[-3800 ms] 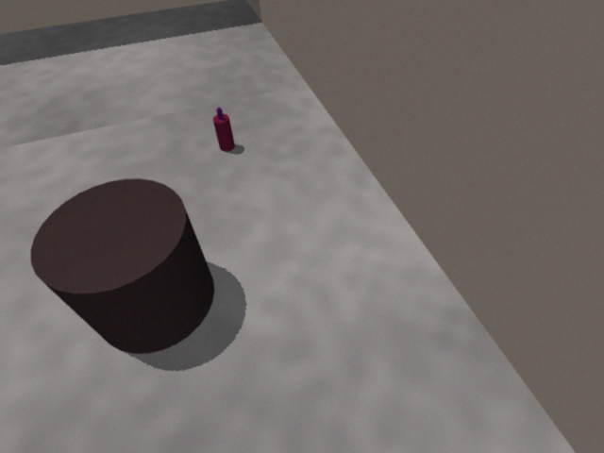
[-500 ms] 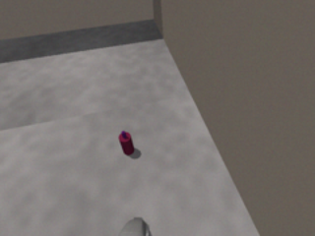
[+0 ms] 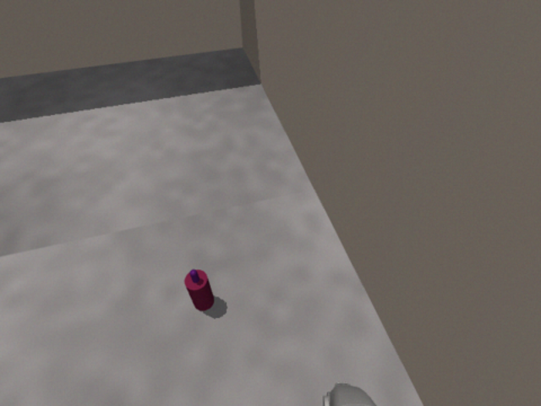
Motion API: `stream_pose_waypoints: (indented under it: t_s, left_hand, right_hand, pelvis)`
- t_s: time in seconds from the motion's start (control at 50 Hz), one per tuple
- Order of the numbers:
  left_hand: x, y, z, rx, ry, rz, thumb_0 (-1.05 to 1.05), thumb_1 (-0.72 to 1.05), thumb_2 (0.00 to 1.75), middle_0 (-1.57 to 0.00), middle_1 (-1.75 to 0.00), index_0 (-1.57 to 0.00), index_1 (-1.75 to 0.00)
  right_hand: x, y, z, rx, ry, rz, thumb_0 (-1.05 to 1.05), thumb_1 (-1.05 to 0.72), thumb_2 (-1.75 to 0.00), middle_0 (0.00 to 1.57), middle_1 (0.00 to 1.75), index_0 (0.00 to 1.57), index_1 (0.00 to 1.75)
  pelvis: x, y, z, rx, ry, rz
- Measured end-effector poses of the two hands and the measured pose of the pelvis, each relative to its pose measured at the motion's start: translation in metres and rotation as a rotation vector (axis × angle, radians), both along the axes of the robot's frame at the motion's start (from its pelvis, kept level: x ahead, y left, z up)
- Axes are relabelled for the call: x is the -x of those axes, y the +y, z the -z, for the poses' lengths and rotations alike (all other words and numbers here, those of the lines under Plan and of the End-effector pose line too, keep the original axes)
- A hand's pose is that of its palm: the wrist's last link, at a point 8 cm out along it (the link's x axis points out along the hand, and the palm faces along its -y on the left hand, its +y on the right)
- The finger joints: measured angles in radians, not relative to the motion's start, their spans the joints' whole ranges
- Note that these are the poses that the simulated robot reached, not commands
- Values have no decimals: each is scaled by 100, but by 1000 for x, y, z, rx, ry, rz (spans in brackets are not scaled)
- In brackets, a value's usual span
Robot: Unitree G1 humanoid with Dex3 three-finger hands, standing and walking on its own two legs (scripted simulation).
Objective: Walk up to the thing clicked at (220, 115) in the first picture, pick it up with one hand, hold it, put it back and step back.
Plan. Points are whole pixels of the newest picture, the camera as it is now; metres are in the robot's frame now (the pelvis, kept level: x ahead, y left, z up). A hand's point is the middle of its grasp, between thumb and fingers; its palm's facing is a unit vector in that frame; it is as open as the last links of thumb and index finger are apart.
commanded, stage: walk up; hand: left
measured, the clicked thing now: (198, 287) +0.62 +0.28 -0.65
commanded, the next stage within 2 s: none
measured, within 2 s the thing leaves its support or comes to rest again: neither
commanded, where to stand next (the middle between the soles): +0.25 -0.01 m, yaw +1 degrees
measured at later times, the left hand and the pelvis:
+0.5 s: hand (136, 395) +0.17 +0.24 -0.13, palm faces +0.02 -0.91 -0.41, open 7.4 cm; pelvis +0.13 -0.04 +0.00, yaw +1 degrees
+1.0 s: hand (124, 375) +0.21 +0.28 -0.16, palm faces -0.01 -0.90 -0.43, open 7.4 cm; pelvis +0.19 -0.01 -0.02, yaw +1 degrees
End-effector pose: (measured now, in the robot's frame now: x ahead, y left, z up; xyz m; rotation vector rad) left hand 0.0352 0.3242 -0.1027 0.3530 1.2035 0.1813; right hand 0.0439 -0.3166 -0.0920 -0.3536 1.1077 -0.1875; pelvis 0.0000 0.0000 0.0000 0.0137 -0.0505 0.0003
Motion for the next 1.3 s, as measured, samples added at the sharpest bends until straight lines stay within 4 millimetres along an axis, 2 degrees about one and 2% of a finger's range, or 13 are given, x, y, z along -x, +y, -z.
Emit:
stream_pose_waypoints:
  t_s: [0.08, 0.16, 0.24, 0.32, 0.48, 0.6, 0.66, 0.76, 0.84, 0.98, 1.06, 1.16, 1.3]
  left_hand:
    - [-38, -13, -8, -43, -14, 19, 1, 91, 89, -20, -30, -20, -30]
    - [-75, -33, -13, -88, -79, 23, 1, 91, 89, -20, -30, -20, -30]
    - [-96, -51, -25, -81, -121, 2, 1, 91, 89, -20, -30, -20, -30]
    - [-107, -60, -32, -75, -116, -6, 1, 90, 89, -20, -30, -20, -30]
    - [-126, -49, -19, -55, -86, -33, 1, 90, 89, -20, -30, -20, -31]
    - [-148, -26, 19, -12, -55, -51, 1, 90, 89, -20, -30, -20, -30]
    - [-160, -20, 32, 14, -41, -55, 1, 90, 89, -20, -30, -20, -30]
    - [-168, -16, 32, 38, 6, -22, 1, 91, 89, -20, -30, -20, -30]
    - [-169, -9, 25, 16, 34, -28, 1, 91, 89, -20, -30, -20, -30]
    - [-170, -7, 14, -73, 48, -57, 1, 91, 89, -20, -30, -20, -30]
    - [-175, -16, 7, -79, 42, -62, 1, 91, 89, -20, -30, -20, -30]
    - [-203, -25, 6, -49, 9, -49, 1, 90, 89, -20, -30, -20, -30]
    - [-255, -36, 10, 18, -58, -15, 1, 90, 89, -20, -30, -20, -30]
  right_hand:
    - [-13, -20, 19, -27, 40, 25, 1, -90, -90, 20, 30, 20, 30]
    - [-37, -39, 42, -46, 80, 28, 1, -90, -90, 20, 30, 20, 30]
    - [-68, -41, 44, -73, 99, 3, 1, -91, -90, 20, 30, 20, 30]
    - [-98, -42, 39, -88, 79, -5, 1, -91, -90, 20, 29, 20, 30]
    - [-144, -35, 26, -46, 96, -26, 1, -91, -90, 20, 29, 20, 30]
    - [-181, -12, 24, 17, 87, -47, 1, -91, -90, 20, 29, 20, 30]
    - [-195, 3, 20, 25, 60, -60, 1, -91, -90, 20, 29, 20, 30]
    - [-209, 15, 6, 21, 9, -40, 1, -90, -90, 20, 30, 20, 30]
    - [-216, 13, 4, 23, -1, -36, 1, -90, -90, 20, 30, 20, 30]
    - [-229, -2, 29, -9, 16, -15, 1, -90, -90, 20, 30, 20, 30]
    - [-236, 4, 40, -51, 42, -9, 1, -91, -90, 20, 30, 20, 30]
    - [-237, 14, 47, -80, 74, -10, 1, -91, -90, 20, 30, 20, 30]
    - [-237, 19, 34, -69, 105, 10, 1, -91, -90, 20, 30, 20, 30]
  pelvis:
    - [-28, -17, 6, -19, 12, 7]
    - [-54, -36, 16, 7, 4, 5]
    - [-75, -45, 8, -14, -2, 8]
    - [-95, -47, 0, -7, -5, 8]
    - [-130, -38, 0, 26, -10, -19]
    - [-152, -16, 16, 46, 0, -40]
    - [-156, -6, 19, 26, -2, -39]
    - [-167, 1, 11, 37, 3, -27]
    - [-176, 3, 8, 30, 9, -23]
    - [-189, -8, 17, 23, 0, -8]
    - [-195, -12, 14, 20, 4, -3]
    - [-202, -10, 11, 13, 4, -14]
    - [-216, -7, 3, 13, 12, -7]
